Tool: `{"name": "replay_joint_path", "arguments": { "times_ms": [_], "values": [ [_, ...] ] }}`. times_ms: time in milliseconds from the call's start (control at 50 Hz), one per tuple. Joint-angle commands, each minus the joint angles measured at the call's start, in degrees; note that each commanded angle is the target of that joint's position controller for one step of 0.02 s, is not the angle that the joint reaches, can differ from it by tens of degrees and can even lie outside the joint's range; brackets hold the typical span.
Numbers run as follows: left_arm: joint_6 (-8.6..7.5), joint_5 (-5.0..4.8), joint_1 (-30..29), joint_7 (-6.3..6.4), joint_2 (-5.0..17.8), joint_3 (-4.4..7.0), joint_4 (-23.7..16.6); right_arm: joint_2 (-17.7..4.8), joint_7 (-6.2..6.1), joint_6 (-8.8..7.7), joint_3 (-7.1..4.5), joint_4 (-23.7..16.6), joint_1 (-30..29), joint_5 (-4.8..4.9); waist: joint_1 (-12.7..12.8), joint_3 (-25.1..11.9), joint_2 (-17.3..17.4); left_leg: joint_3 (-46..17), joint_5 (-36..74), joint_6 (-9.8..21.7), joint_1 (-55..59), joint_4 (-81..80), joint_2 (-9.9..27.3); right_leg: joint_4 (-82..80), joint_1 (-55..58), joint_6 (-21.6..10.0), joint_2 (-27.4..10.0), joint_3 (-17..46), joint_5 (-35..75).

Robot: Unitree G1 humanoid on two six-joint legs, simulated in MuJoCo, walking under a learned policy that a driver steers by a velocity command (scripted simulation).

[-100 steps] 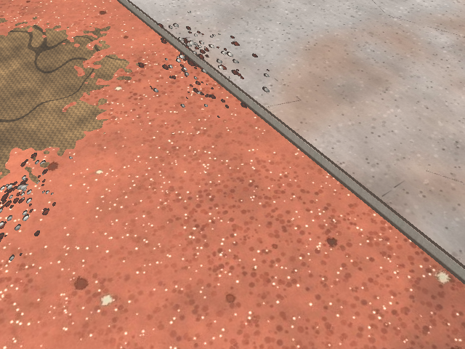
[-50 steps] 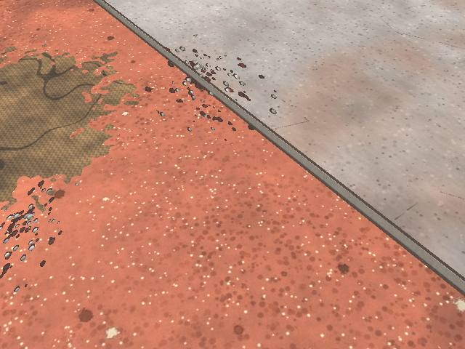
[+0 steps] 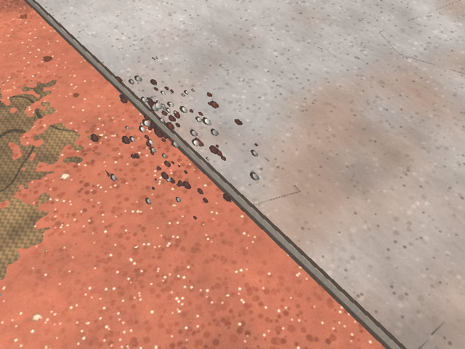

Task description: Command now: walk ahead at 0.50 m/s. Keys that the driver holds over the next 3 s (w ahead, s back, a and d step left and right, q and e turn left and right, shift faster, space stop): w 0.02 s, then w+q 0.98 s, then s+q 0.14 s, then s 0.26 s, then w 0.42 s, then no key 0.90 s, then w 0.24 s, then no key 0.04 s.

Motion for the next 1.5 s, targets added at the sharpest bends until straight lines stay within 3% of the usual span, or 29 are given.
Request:
{"name": "replay_joint_path", "arguments": {
  "times_ms": [20, 40, 60, 100, 200, 300, 400, 480, 520, 540, 560, 580, 620, 640, 680, 740, 960, 1000, 1040, 1060, 1080, 1100, 1120, 1160, 1200, 1280, 1400, 1460, 1500],
  "values": [
    [0.31, 0.48, 28.96, 0.81, 15.77, 5.05, 5.28, -4.23, 0.65, -0.7, -0.97, -4.06, 5.79, 2.53, 9.99, -23.52, -13.31, -1.95, -4.36, 1.22, -34.85, 49.3, -2.95, -12.37, 46.22, -15.01, -26.38, 45.62, -6.98],
    [0.73, -0.92, 21.98, 0.42, 12.86, 4.4, 4.07, -7.93, 0.28, -0.2, -1.98, -4.59, 0.75, 1.16, 7.77, -15.14, -3.8, -7.34, -0.05, 2.2, -40.05, 51.09, 1.73, -13.67, 39.11, -12.45, -23.47, 38.29, -10.84],
    [0.36, -1.21, 16.65, 0.23, 9.07, 3.36, 3.09, -6.8, 0.51, -0.42, -1.85, -5.92, -3.78, 0.8, 6.61, -7.95, -1.82, -7.54, 4.77, 2.24, -40.27, 48.31, 3.87, -15.97, 30.21, -10.4, -21.5, 30.28, -9.34],
    [-0.71, -0.94, 14.78, 0.56, 4.47, 1.98, 4.14, -4.92, 0.86, 0.55, -2.02, -6.09, -5.39, -0.27, 3.26, -1.86, -1.21, -7.72, 8.72, 1.85, -35.45, 41.56, 6.9, -19.51, 18.95, -5.46, -16.7, 19.43, -2.05],
    [-2.63, -1.14, 20.02, 1.15, 6.16, 1.98, 6.42, -3.03, 2.34, 3.46, -2.13, -7.86, -8.41, -0.95, 1.37, -0.11, -3.1, -6.1, 15.09, 0.39, -37.98, 37.09, 7.86, -22.55, 16.6, -2.87, -14.2, 8.19, 6.39],
    [-2.75, -1.12, 23.11, 1.44, 5.92, 1.52, 6.72, -2.84, 3.08, 3.3, -1.57, -12.63, -19.99, -0.37, 3.27, 1.97, -3.52, -2.57, 25.09, -0.42, -41.48, 22.65, 7.42, -22.79, 19.06, -0.8, -11.92, 0.14, 14.05],
    [-2.26, -1.04, 28.25, 2.51, 7.37, 1.68, 8.29, -2.7, 3.48, 3.09, -0.92, -16.36, -28.05, -0.61, 5.56, 2.59, -3.76, 2.94, 24.94, 1.7, -40.06, 10.56, 5.29, -19.98, 27.94, -0.26, -14.31, -4.06, 23.66],
    [-1.04, -0.53, 26.8, 3.41, 9.92, 2.39, 7.95, -4.95, 3.09, 3.09, -2.13, -15.53, -22.01, -1.02, 1.65, -2.01, -6.43, 6.3, 14.27, 6.36, -30.91, 8.37, -0.42, -5.48, 33.62, 0.23, -15.98, -7.6, 50.82],
    [-0.05, -0.66, 25.48, 3.02, 11.4, 2.91, 6.7, -7.83, 2.72, 2.54, -3.8, -11.97, -9.84, -1.51, -3.61, -8.69, -5.35, 5.11, 13.09, 9.58, -15.72, 2.23, -3.41, 14.91, 28.79, 0.88, -15.52, -8.52, 46.07],
    [-0.1, -0.99, 24.5, 2.55, 10.58, 2.71, 4.69, -12.71, 2.02, 2.36, -5.54, -10.65, -2.64, -2.25, -6.97, -13.82, -0.09, -7.98, 8.17, 13.16, -2.49, -1.01, 5.78, 32.8, 16.44, 2.51, -13.61, -8.77, 26.63],
    [-0.65, -1.91, 25.21, 1.2, 5.41, 2.07, 0.18, -18.12, 1.76, 3.03, -6.82, -12.41, -5.64, -1.27, -2.01, -17.81, 14.79, -41.97, 10.3, 22.9, 13.62, -7.89, 22.07, 55.22, -10.08, 6.16, 0.93, -4.33, -24.96],
    [-1.5, -1.32, 18.37, 0.73, 9.61, 2.58, -1.6, -17.69, 1.44, 3.95, -6.64, -12.52, -4.68, -0.27, -3.92, -16.46, 3.92, -43.4, 10.87, 22.85, 12.19, -12.08, 21.84, 57.05, -17.73, 5.37, -0.76, 7.24, -21.63],
    [-2.6, -1.92, 16.15, 0.69, 8.72, 2.25, -2.24, -11.75, 0.92, 3.53, -5.13, -12.34, -10.45, 0.18, 0.82, -4.6, -3.39, -29.82, 20.85, 17.39, -2.33, -13.95, 18.4, 46.66, -16.29, 5.07, -6.23, 7.94, -12.98],
    [-1.8, -0.92, 15.96, 0.87, 8.46, 2.34, -2.39, -10.29, 0.68, 2.93, -4.6, -12.52, -12.27, 0.41, 2.9, -3.05, -4.11, -25.31, 26.57, 15.22, -7.34, -14.2, 15.14, 42.28, -12.62, 5.77, -7.51, 8.29, -12.58],
    [0.65, 0.7, 17.97, 0.53, 7.34, 2.13, -2.3, -9.54, 0.53, 1.67, -4.03, -12.78, -12.72, 0.98, 4.95, -3.78, -2.24, -20.33, 33.32, 13.98, -11.62, -14.69, 11.53, 37.88, -7.67, 7.31, -7.85, 7.91, -12.41],
    [2.41, 0.76, 13.92, 0.03, 6.9, 1.93, -4.63, -12.12, 0.79, 0.75, -4.49, -12.34, -9.35, 1.2, 4.61, -3.05, -0.19, -18.07, 36.93, 13.02, -13.11, -15.49, 9.04, 31.52, -9.76, 9.14, -7.66, 6.16, -8.5],
    [1.71, -0.36, -7.28, -0.81, 8.18, 0.55, -13.96, -13.23, 0.11, 1.68, -4.55, -12.71, 1.73, 0.15, -2.83, -1.29, 3.83, -23.48, 42.6, 9.39, -0.18, -10.5, 8.94, 8.03, -15.87, 8.33, -2.9, 5.99, 3.02],
    [1.11, -0.6, -5.58, -0.72, 9.31, 0.61, -14.42, -14.2, -0.34, 1.62, -4.79, -13.53, 0.22, -0.05, -1.12, -1.48, 4.56, -24.86, 45.01, 7.98, -0.53, -8.33, 9.61, 3.43, -10.05, 7.03, -1.95, 6.82, 1.62],
    [0.12, -0.53, 5.16, 0.5, 11.75, 1.47, -11.32, -15.16, -0.28, 1.51, -5.08, -14.46, -3.19, 0.03, 3.51, -4.9, 4.6, -22.65, 61.34, 3.82, -4.05, 2.43, 5.85, -1.58, 5.59, 4.94, 2.0, 5.65, -0.11],
    [-1.0, -0.18, 13.4, 1.28, 13.2, 1.97, -9.59, -15.22, 0.15, 1.01, -5.11, -15.01, -5.05, 1.0, 7.94, -8.91, 3.61, -20.91, 59.64, 1.59, -8.76, 13.25, 2.68, -6.05, 17.94, 3.46, -0.53, 6.81, 9.49],
    [-1.73, 1.23, 22.07, 2.18, 17.41, 2.82, -8.92, -11.21, 0.2, 0.58, -4.07, -17.69, -4.93, 2.54, 9.97, -17.48, -1.54, -18.11, 36.63, -0.46, -19.28, 28.96, -0.86, -2.25, 34.53, 0.85, -14.71, 16.99, 29.13],
    [-0.88, 1.14, 21.63, 1.49, 20.84, 3.49, -10.01, -6.68, -0.96, 1.44, -3.38, -18.57, 4.87, 5.32, 5.46, -29.05, -15.48, -11.11, -16.62, -2.34, -32.61, 48.13, -10.37, 1.35, 48.56, -9.47, -34.58, 36.1, 62.0],
    [0.33, -0.95, 19.79, 1.28, 16.39, 3.11, -10.82, -13.63, -1.62, 2.68, -4.57, -16.74, 4.04, 1.84, 4.74, -28.76, -6.4, -11.23, -10.1, -2.01, -32.92, 51.98, -4.91, 0.72, 41.3, -9.39, -30.7, 35.36, 62.37],
    [0.87, -1.36, 13.02, 1.83, 8.49, 0.63, -11.07, -12.56, -0.68, 3.8, -4.75, -17.51, -3.52, 0.15, 3.49, -13.8, -3.99, -9.67, -4.28, -3.72, -35.81, 47.65, -1.52, -4.21, 27.69, -5.81, -21.96, 19.91, 50.72],
    [1.21, -1.61, 11.78, 2.56, 8.77, 0.31, -10.49, -10.34, 0.99, 5.8, -4.33, -17.83, -4.13, -0.83, 2.11, -8.75, -8.08, -9.27, -1.77, -5.25, -33.32, 45.77, -0.82, -8.36, 18.25, -5.55, -17.91, 13.91, 45.44],
    [1.46, -1.08, 11.63, 2.26, 11.89, 1.12, -9.7, -9.65, 1.69, 7.68, -3.93, -19.57, -4.89, -0.47, 0.18, -11.13, -7.58, -9.09, 1.59, -5.46, -30.59, 43.71, -3.01, -9.52, 13.54, -8.15, -18.02, 9.76, 46.92],
    [4.11, -0.99, 10.3, 1.81, 13.19, 1.59, -9.34, -9.16, 1.97, 9.51, -2.27, -22.47, -11.77, -0.21, 0.92, -9.91, -10.37, -6.38, 6.1, -5.02, -24.68, 25.33, -0.12, -9.82, 10.36, -5.75, -15.66, 6.39, 30.22],
    [5.2, -0.41, 12.66, 0.88, 13.85, 1.9, -8.81, -9.25, 2.1, 9.3, -1.49, -22.26, -13.16, -0.32, 3.46, -10.08, -11.32, -3.67, 4.27, -3.82, -17.8, 14.75, 0.78, -12.43, 7.52, -4.35, -15.71, 9.3, -5.83],
    [6.19, -0.68, 13.68, 0.49, 13.36, 1.74, -8.3, -8.46, 2.09, 8.22, -1.01, -21.24, -11.69, -1.06, 2.58, -6.37, -8.72, -1.05, 4.14, -1.62, -8.93, 3.61, -0.38, -12.72, -0.45, -1.58, -14.33, 10.46, -27.94]
  ]
}}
